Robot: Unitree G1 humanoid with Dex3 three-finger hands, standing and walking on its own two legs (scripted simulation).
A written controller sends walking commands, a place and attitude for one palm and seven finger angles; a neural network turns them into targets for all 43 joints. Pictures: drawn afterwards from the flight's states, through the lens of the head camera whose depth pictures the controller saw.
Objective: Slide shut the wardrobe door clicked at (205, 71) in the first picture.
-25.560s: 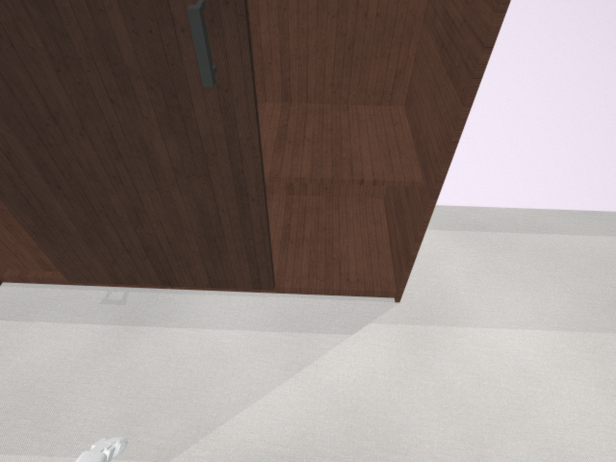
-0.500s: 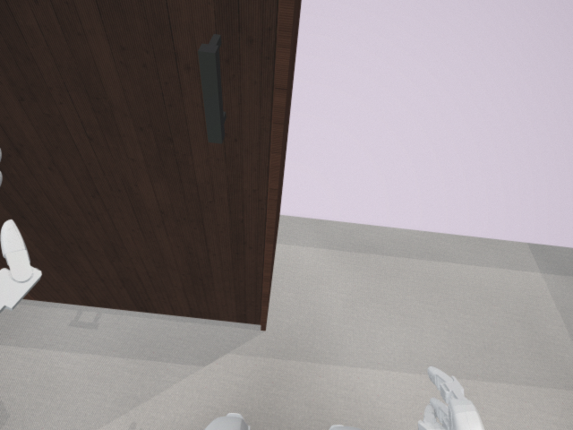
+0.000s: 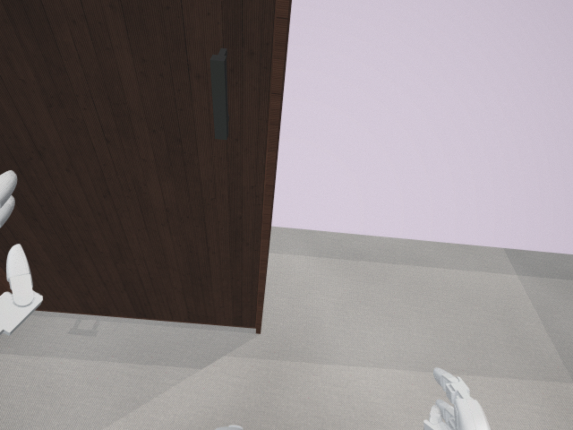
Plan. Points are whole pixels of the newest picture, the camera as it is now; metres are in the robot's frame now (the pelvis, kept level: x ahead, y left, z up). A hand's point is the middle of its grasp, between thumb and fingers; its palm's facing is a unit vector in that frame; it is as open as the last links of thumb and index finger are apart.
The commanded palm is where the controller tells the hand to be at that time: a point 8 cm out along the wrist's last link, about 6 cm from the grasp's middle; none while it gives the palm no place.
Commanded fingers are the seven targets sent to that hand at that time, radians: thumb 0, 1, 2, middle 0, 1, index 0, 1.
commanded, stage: step back with the hand held close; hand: left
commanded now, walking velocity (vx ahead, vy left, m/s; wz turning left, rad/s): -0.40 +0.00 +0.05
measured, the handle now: (222, 94) +0.59 +0.17 +0.19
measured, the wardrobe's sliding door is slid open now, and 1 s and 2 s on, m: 0.00 0.00 0.00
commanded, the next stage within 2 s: stop stepping back and stand still in 0.04 s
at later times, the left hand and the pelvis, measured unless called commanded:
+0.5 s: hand out of the picture +0.03 +0.33 +0.19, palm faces +0.50 -0.76 -0.43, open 7.4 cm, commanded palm -0.01 +0.35 +0.18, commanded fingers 0.00 0.90 0.90 -0.20 -0.30 -0.20 -0.30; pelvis -0.15 +0.04 +0.00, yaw +1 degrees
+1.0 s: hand out of the picture -0.01 +0.35 +0.18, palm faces +0.49 -0.71 -0.51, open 7.4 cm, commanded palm -0.06 +0.38 +0.18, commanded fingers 0.00 0.90 0.90 -0.20 -0.30 -0.20 -0.30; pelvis -0.18 +0.08 -0.01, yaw +4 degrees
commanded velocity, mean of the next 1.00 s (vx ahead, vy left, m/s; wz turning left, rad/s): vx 0.13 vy -0.08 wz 0.01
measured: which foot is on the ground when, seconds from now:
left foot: up 0.00-0.04, down 0.06-0.44, up 0.46-0.66, down 0.68-0.92, up 0.94-1.00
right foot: down 0.00-0.08, up 0.10-0.46, down 0.48-0.70, up 0.72-0.90, down 0.92-1.00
